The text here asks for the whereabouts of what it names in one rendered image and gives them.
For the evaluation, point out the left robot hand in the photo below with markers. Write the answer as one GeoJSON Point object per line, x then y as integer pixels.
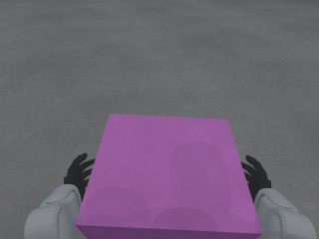
{"type": "Point", "coordinates": [76, 176]}

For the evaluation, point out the carton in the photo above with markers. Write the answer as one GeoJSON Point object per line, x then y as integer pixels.
{"type": "Point", "coordinates": [157, 177]}

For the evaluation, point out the robot left forearm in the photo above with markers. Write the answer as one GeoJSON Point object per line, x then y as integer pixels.
{"type": "Point", "coordinates": [55, 216]}

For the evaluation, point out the right robot hand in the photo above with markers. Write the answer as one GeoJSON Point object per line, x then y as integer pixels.
{"type": "Point", "coordinates": [258, 178]}

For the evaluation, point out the robot right forearm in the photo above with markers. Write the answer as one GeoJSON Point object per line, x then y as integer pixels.
{"type": "Point", "coordinates": [281, 219]}

